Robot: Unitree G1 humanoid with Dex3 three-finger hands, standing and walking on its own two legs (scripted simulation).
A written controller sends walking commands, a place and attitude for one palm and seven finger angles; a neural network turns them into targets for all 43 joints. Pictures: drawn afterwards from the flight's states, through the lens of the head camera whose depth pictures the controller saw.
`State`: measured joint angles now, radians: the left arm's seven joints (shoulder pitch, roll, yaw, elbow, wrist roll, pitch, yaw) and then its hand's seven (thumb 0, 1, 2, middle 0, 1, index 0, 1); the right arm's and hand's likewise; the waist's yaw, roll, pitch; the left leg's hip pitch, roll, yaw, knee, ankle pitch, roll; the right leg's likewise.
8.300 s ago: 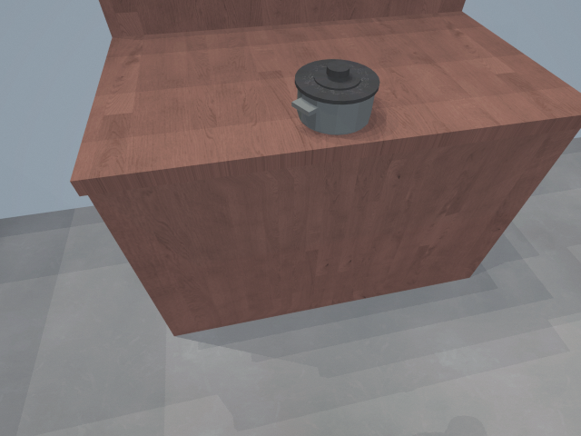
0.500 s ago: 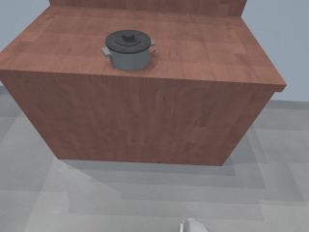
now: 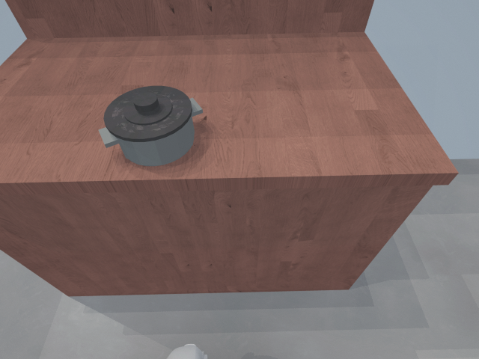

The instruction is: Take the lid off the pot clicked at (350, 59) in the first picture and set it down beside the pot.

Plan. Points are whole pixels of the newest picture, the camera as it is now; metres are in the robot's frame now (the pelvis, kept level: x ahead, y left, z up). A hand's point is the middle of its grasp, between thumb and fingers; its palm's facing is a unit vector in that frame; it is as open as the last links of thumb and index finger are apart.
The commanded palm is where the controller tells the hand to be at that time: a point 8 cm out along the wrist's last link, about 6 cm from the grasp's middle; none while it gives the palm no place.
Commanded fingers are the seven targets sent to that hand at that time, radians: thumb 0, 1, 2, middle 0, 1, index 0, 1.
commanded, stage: come to a stop and stand still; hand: left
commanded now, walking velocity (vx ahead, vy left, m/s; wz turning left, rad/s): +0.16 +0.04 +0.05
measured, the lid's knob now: (146, 102) +0.56 +0.22 +0.12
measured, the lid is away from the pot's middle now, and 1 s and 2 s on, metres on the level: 0.00 0.00 0.00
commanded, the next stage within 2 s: look again from close up in 1.32 s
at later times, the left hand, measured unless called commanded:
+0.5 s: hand out of the picture +0.07 +0.22 -0.18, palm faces +0.04 -0.96 -0.27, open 7.4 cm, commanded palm none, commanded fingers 0.00 0.90 0.90 -0.20 -0.30 -0.20 -0.30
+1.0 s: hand out of the picture +0.06 +0.20 -0.18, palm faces +0.00 -0.97 -0.25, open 7.4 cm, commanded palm none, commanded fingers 0.00 0.90 0.90 -0.20 -0.30 -0.20 -0.30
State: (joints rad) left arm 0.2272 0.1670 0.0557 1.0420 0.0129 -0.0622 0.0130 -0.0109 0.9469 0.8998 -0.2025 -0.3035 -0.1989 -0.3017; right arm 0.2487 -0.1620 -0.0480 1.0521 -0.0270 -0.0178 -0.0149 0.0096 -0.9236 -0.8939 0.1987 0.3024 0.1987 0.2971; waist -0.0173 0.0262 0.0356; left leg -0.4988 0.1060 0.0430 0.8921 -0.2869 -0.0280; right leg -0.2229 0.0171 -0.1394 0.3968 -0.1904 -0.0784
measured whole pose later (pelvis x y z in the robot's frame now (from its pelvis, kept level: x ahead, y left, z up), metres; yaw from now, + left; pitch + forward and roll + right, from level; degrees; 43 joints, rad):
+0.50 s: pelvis +0.04 +0.01 -0.01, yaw -2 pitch +0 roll +0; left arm 0.24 0.21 0.07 0.99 0.01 0.05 0.03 0.00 0.91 0.90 -0.20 -0.30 -0.19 -0.30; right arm 0.09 -0.15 -0.05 0.99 -0.02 0.03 -0.04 0.00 -0.91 -0.89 0.21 0.30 0.21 0.30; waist 0.02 0.01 0.09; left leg -0.35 0.08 0.09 0.49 -0.14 -0.01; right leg -0.36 -0.04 -0.01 0.88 -0.48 0.04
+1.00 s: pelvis +0.02 +0.01 -0.01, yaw -1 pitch +0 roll +0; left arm 0.24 0.18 0.01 1.06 0.01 0.00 0.05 0.01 0.91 0.90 -0.20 -0.30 -0.20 -0.30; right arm 0.27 -0.20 -0.02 1.02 -0.02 0.00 -0.03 0.01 -0.91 -0.89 0.20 0.30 0.20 0.30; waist 0.00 0.01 0.05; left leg -0.23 0.01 0.04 0.59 -0.35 0.01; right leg -0.26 -0.06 -0.02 0.60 -0.33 0.03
